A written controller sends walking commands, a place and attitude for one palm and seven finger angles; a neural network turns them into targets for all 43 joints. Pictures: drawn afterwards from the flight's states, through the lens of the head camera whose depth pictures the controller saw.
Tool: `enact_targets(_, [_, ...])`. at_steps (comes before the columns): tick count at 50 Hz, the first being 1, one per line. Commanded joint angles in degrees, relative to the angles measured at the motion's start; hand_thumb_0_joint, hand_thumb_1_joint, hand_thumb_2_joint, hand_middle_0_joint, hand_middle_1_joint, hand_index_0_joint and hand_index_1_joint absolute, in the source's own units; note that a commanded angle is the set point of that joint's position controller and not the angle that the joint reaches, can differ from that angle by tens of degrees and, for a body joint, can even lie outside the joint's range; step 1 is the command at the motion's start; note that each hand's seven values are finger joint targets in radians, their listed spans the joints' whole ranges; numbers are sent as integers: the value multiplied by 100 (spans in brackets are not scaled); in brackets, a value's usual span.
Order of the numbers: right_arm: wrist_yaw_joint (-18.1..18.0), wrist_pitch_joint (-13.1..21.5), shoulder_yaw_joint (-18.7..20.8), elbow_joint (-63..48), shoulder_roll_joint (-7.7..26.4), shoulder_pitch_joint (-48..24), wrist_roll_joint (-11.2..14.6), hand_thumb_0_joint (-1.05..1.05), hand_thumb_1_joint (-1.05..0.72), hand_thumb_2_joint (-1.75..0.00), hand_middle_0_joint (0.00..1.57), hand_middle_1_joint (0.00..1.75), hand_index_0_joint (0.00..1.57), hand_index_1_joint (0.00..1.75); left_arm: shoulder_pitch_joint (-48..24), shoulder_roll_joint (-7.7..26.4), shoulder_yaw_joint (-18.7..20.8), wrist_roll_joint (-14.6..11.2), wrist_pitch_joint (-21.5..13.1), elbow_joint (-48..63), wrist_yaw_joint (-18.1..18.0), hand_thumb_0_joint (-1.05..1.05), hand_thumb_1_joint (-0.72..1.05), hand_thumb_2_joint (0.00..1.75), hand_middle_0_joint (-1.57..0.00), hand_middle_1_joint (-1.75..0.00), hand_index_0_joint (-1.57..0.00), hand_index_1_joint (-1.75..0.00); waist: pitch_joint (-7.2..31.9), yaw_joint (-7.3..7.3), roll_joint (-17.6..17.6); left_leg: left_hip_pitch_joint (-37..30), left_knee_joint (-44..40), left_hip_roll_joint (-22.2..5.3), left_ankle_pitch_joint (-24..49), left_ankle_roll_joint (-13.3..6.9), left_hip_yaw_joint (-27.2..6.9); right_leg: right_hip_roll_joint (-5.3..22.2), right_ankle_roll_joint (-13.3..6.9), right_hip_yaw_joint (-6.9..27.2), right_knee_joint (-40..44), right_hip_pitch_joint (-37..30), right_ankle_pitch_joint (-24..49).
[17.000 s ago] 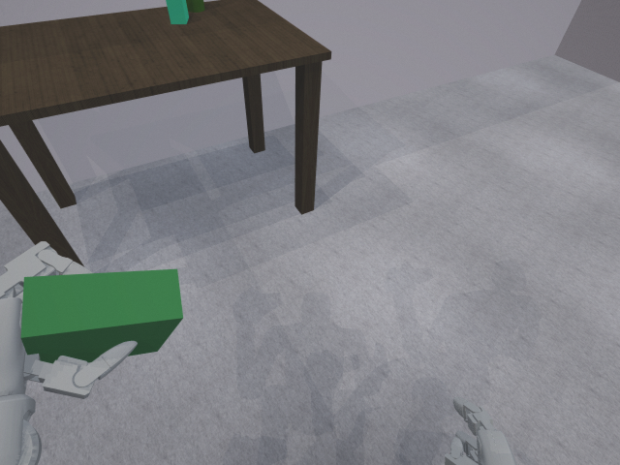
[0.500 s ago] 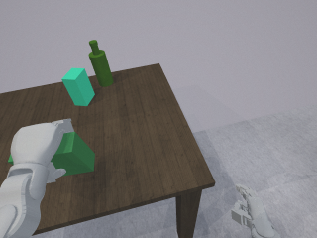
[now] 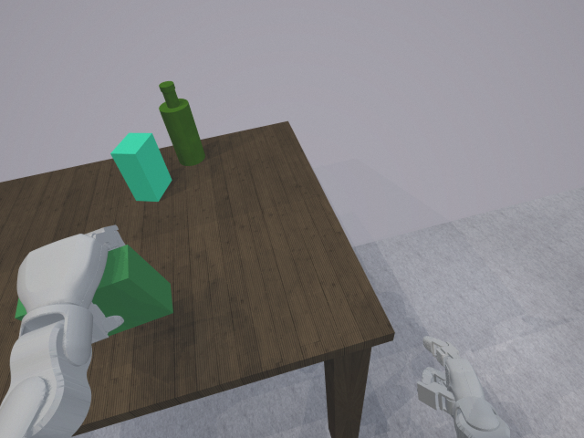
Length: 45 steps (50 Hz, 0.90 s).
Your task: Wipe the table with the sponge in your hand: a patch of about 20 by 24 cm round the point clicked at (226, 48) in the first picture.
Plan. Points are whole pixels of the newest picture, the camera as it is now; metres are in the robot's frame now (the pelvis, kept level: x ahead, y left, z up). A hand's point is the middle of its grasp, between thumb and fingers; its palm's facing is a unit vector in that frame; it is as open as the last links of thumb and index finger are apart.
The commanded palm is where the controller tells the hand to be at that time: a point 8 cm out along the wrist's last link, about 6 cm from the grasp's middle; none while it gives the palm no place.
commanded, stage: move the sponge above the wiping area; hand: left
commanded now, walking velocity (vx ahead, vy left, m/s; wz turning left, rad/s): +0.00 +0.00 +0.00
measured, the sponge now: (111, 303) +0.24 +0.29 +0.08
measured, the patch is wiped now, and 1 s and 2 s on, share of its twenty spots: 0.00 0.00 0.00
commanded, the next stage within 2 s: none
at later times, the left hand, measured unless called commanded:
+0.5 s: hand (114, 304) +0.23 +0.27 +0.10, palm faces +0.04 -0.09 -1.00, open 9.2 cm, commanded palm +0.19 +0.26 +0.16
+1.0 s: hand (125, 319) +0.22 +0.26 +0.09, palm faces -0.01 -0.13 -0.99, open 9.2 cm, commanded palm +0.19 +0.26 +0.16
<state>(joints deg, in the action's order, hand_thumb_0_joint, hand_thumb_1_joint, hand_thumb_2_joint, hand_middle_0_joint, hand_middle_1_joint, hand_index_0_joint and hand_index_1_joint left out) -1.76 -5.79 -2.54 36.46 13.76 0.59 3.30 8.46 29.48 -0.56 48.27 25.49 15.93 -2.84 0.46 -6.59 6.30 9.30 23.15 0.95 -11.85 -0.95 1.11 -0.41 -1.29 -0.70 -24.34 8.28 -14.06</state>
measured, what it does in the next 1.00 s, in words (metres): stands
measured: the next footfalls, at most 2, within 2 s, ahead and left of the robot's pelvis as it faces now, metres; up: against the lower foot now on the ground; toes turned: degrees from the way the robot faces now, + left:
none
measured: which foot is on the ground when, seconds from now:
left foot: down 0.00-1.00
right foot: down 0.00-1.00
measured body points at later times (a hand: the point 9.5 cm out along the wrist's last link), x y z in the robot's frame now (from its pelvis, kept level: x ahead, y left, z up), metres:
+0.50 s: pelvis +0.00 -0.01 +0.00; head -0.01 -0.07 +0.45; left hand +0.22 +0.27 +0.16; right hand +0.24 -0.22 -0.09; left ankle +0.01 +0.11 -0.74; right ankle -0.01 -0.11 -0.74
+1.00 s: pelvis +0.00 -0.01 +0.00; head +0.00 -0.06 +0.45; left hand +0.21 +0.26 +0.14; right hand +0.25 -0.21 -0.09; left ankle +0.01 +0.11 -0.74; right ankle -0.01 -0.11 -0.74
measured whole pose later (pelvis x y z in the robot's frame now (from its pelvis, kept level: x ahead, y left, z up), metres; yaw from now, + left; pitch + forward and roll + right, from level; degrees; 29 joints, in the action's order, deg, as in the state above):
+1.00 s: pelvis +0.00 -0.01 +0.00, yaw +0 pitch -2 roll +1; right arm -2.6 -4.5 -1.4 35.5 15.5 1.3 2.9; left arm 12.8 27.6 -4.8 49.2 23.5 15.9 1.5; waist 0.2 -6.2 7.1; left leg 9.7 23.7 1.0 -12.0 -0.8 0.6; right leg -0.5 -1.6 -1.1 -25.4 8.8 -14.7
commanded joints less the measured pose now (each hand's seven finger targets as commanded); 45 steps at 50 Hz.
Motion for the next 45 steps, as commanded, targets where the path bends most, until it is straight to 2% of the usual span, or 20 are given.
enact_targets(1, [-42,292,182,-1196,726,-1383,36,0,-90,-90,20,30,20,30,-304,608,89,-17,311,1013,278,0,10,130,-120,-160,-120,-160,781,5,-526,-63,-205,14,1156,-102,-323,9,-210,276,295,-236,1094])
enact_targets(5, [-136,377,153,-1270,682,-1408,-52,0,-90,-90,20,30,20,30,-1280,1158,187,409,-37,1566,368,0,10,130,-120,-160,-120,-160,939,56,-471,-290,-182,48,842,-195,-406,-72,-268,553,370,-69,524])
enact_targets(6, [-178,430,168,-1277,654,-1177,-107,0,-90,-90,20,30,20,30,-1565,1166,111,579,-216,1660,316,0,10,130,-120,-160,-120,-160,1236,53,-382,-392,-112,57,969,-232,-347,-22,-238,350,309,-140,571])
enact_targets(10, [-257,519,251,-1076,651,-1084,-195,0,-90,-90,20,30,20,30,-1563,1840,982,801,-784,1470,-150,0,10,130,-120,-160,-120,-160,1293,-135,-129,-607,-70,58,1087,-172,-470,-156,-426,714,419,-177,569])
enact_targets(11, [-275,523,249,-1084,548,-990,-184,0,-90,-90,20,30,20,30,-1653,1307,577,772,-825,1317,-239,0,10,130,-120,-160,-120,-160,1293,-38,-120,-589,-35,56,1184,-166,-341,-103,-388,478,387,-148,665])
enact_targets(15, [-208,470,279,-898,645,-1219,-61,0,-90,-90,20,30,20,30,-1371,1312,857,498,-505,349,-459,0,10,130,-120,-160,-120,-160,795,-133,-59,-357,-201,63,958,-70,-397,-104,-417,634,515,-41,511])
enact_targets(16, [-179,462,295,-944,636,-1190,-33,0,-90,-90,20,30,20,30,-1288,1033,640,355,-409,410,-427,0,10,130,-120,-160,-120,-160,942,-112,-131,-296,-195,34,1033,-85,-314,-33,-330,422,432,-195,680])
enact_targets(20, [-110,420,262,-1020,711,-1524,-2,0,-90,-90,20,30,20,30,-673,955,487,192,97,384,-114,0,10,130,-120,-160,-120,-160,831,-149,-270,-174,-175,105,1147,-93,-324,3,-291,563,359,-317,1039])
enact_targets(21, [-100,403,249,-1075,726,-1398,6,0,-90,-90,20,30,20,30,-613,789,237,149,157,472,26,0,10,130,-120,-160,-120,-160,874,-72,-412,-101,-158,93,1123,-125,-281,36,-230,414,319,-353,1087])
enact_targets(24, [-97,383,252,-1159,737,-1310,-19,0,-90,-90,20,30,20,30,-499,913,168,202,88,832,329,0,10,130,-120,-160,-120,-160,926,-3,-642,-123,-40,128,1145,-199,-285,83,-168,504,285,-341,1280])
enact_targets(28, [-190,454,263,-1153,706,-1045,-111,0,-90,-90,20,30,20,30,-844,1463,679,365,-438,1115,301,0,10,130,-120,-160,-120,-160,1046,1,-808,-301,61,128,1127,-247,-288,38,-173,526,349,-209,1102])
enact_targets(30, [-248,535,274,-1130,677,-1084,-141,0,-90,-90,20,30,20,30,-1269,1833,1036,487,-740,1377,100,0,10,130,-120,-160,-120,-160,1029,-46,-472,-493,87,126,1095,-226,-331,-53,-276,762,435,-61,930])
enact_targets(31, [-280,573,291,-1148,615,-955,-163,0,-90,-90,20,30,20,30,-1258,1649,948,517,-880,1377,-17,0,10,130,-120,-160,-120,-160,1198,-33,-411,-521,113,110,1190,-238,-267,-13,-257,583,373,-156,1006])
enact_targets(32, [-291,580,333,-1072,635,-861,-170,0,-90,-90,20,30,20,30,-1109,1819,1171,575,-959,1223,-150,0,10,130,-120,-160,-120,-160,1145,-79,-285,-535,141,95,1273,-190,-278,-33,-308,679,389,-98,1025])
enact_targets(33, [-280,571,340,-1069,622,-881,-161,0,-90,-90,20,30,20,30,-1152,1551,987,530,-1009,1233,-218,0,10,130,-120,-160,-120,-160,1076,-48,-96,-536,116,86,1337,-163,-295,-23,-319,600,386,-96,1115])
enact_targets(35, [-245,579,330,-1015,626,-1041,-112,0,-90,-90,20,30,20,30,-1140,1538,1070,466,-912,1124,-342,0,10,130,-120,-160,-120,-160,953,-85,157,-548,45,85,1278,-124,-371,-83,-394,713,427,-37,958])
enact_targets(36, [-235,578,361,-1005,622,-936,-95,0,-90,-90,20,30,20,30,-1100,1285,883,353,-856,1000,-354,0,10,130,-120,-160,-120,-160,973,-32,62,-473,31,44,1256,-141,-290,-25,-323,510,399,-83,1009])
enact_targets(40, [-196,538,308,-988,707,-1323,-14,0,-90,-90,20,30,20,30,-771,1187,817,148,-400,515,-211,0,10,130,-120,-160,-120,-160,715,-104,-241,-274,-97,71,1109,-116,-332,-2,-292,584,409,-107,984])
enact_targets(41, [-191,503,312,-1017,726,-1200,-20,0,-90,-90,20,30,20,30,-664,949,516,108,-291,552,-103,0,10,130,-120,-160,-120,-160,843,-45,-334,-200,-109,66,1144,-136,-276,32,-229,361,358,-215,1076])
enact_targets(45, [-111,491,253,-1166,676,-1427,-7,0,-90,-90,20,30,20,30,-499,752,180,153,-120,1025,223,0,10,130,-120,-160,-120,-160,887,-25,-547,-258,-98,89,1222,-159,-360,-7,-247,536,315,-213,1194])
